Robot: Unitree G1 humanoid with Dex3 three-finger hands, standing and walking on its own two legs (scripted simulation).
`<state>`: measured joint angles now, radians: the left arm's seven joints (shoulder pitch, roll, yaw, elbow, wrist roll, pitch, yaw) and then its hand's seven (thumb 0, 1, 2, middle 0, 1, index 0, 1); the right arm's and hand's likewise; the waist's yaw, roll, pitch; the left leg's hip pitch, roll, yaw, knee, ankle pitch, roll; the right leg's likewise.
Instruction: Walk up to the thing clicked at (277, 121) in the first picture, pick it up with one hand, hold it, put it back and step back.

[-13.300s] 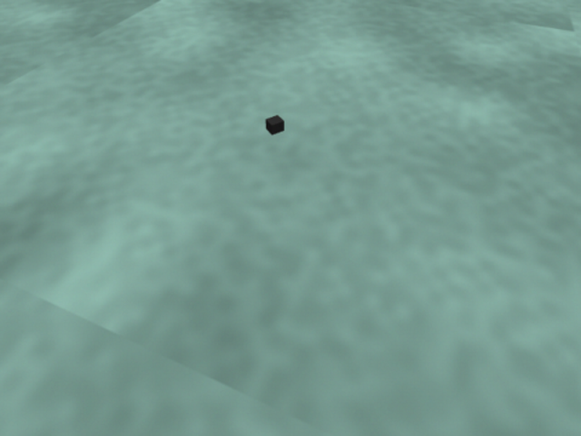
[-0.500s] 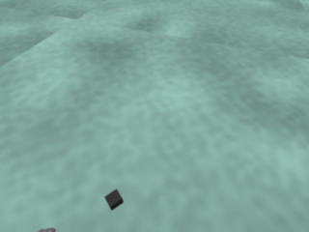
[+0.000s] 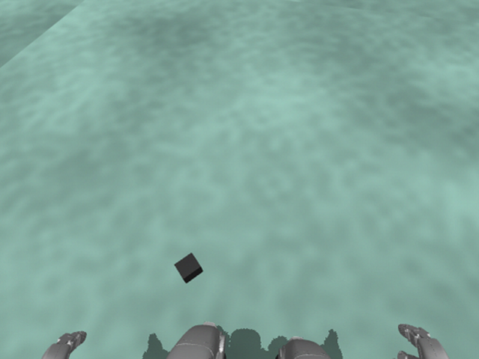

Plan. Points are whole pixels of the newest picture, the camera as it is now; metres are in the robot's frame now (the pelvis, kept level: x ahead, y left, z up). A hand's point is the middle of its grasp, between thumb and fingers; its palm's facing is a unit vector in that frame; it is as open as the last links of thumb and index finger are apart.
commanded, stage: walk up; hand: left
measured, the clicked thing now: (188, 268) +0.46 +0.26 -0.72
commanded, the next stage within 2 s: none
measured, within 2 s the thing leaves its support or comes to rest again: neither
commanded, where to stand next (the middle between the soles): +0.08 +0.01 m, yaw +1 degrees
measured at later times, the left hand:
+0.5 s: hand out of the picture +0.03 +0.27 -0.13, palm faces +0.00 -0.91 -0.42, open 7.4 cm
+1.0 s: hand out of the picture +0.03 +0.33 -0.16, palm faces +0.05 -0.91 -0.40, open 7.4 cm
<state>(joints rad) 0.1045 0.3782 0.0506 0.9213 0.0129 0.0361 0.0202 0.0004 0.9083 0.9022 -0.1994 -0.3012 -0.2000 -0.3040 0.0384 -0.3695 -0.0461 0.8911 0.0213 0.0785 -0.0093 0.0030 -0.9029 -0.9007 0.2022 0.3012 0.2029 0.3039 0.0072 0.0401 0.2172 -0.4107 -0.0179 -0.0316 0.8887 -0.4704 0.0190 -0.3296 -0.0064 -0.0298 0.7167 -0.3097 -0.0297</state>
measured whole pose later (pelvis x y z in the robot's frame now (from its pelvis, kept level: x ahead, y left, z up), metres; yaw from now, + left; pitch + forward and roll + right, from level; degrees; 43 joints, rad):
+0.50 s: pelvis +0.00 -0.02 +0.01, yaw +2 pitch -4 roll +1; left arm 0.32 0.43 0.07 0.94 0.00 -0.02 -0.01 0.00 0.91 0.90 -0.20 -0.30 -0.20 -0.30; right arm 0.37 -0.43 -0.07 0.87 -0.05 0.03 0.04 0.01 -0.90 -0.90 0.20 0.30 0.20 0.30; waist -0.04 -0.02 0.09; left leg -0.12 0.02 0.02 0.60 -0.41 0.00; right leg -0.36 -0.05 0.00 0.58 -0.18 0.00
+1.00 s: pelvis -0.05 +0.03 -0.01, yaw +3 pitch -4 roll +0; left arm 0.17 0.47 0.10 0.87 0.04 0.07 -0.02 0.00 0.91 0.90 -0.20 -0.30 -0.20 -0.30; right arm 0.25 -0.36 -0.04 0.90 -0.02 -0.03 -0.02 0.00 -0.90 -0.90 0.21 0.30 0.21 0.30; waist 0.02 -0.08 0.14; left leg -0.36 0.04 -0.01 0.79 -0.37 -0.02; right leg -0.58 0.07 0.16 1.28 -0.39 -0.02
